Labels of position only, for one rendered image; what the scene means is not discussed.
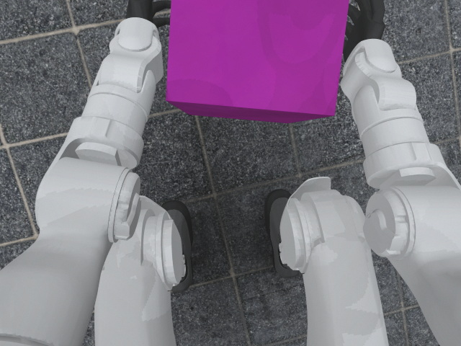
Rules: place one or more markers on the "carton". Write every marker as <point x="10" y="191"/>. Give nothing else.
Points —
<point x="267" y="60"/>

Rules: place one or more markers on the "robot right hand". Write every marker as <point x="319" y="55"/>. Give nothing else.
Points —
<point x="368" y="23"/>

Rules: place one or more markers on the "left robot thigh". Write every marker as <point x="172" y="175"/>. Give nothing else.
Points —
<point x="133" y="304"/>

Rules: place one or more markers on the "left robot upper arm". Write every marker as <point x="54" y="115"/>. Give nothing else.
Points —
<point x="48" y="293"/>

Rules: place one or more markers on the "right robot upper arm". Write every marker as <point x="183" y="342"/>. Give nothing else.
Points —
<point x="418" y="228"/>

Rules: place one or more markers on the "robot thigh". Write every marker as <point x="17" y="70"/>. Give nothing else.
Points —
<point x="342" y="295"/>
<point x="133" y="304"/>

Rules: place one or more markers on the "robot left hand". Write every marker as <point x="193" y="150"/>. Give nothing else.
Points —
<point x="146" y="9"/>

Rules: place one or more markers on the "right robot forearm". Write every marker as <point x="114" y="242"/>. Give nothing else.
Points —
<point x="391" y="129"/>

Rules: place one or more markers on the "left robot forearm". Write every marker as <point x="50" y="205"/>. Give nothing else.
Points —
<point x="111" y="127"/>

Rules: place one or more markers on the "right robot thigh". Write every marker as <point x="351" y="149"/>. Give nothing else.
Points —
<point x="342" y="295"/>

